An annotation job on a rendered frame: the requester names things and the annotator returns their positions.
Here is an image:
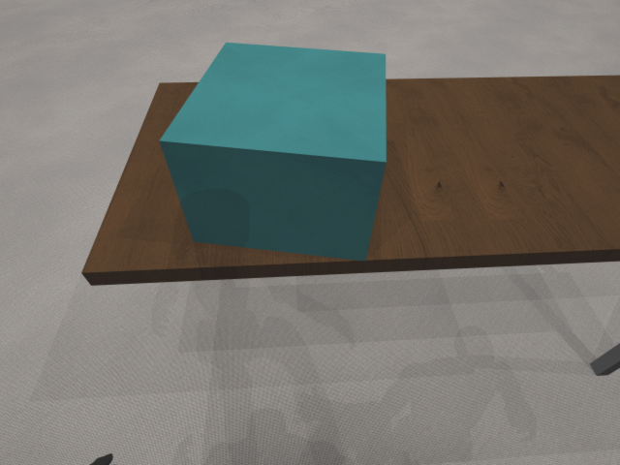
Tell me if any table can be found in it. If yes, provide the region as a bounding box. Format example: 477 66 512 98
82 76 620 376

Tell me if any carton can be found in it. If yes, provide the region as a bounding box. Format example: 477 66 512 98
159 43 387 261

